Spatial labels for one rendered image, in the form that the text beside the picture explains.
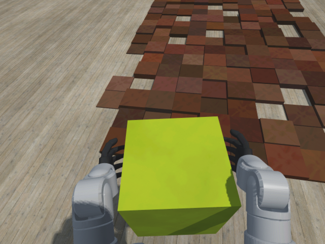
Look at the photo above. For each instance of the carton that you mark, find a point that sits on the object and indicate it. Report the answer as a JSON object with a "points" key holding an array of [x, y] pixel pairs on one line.
{"points": [[176, 177]]}

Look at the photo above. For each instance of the left robot hand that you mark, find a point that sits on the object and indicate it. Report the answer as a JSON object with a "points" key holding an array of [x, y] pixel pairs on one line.
{"points": [[108, 152]]}

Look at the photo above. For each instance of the robot left forearm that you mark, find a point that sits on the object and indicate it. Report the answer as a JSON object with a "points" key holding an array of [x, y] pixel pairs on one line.
{"points": [[92, 206]]}

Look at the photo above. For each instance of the robot right forearm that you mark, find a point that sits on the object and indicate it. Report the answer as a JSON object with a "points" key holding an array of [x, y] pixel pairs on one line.
{"points": [[267, 202]]}

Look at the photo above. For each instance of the right robot hand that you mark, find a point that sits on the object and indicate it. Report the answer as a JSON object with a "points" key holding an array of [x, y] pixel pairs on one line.
{"points": [[242, 147]]}

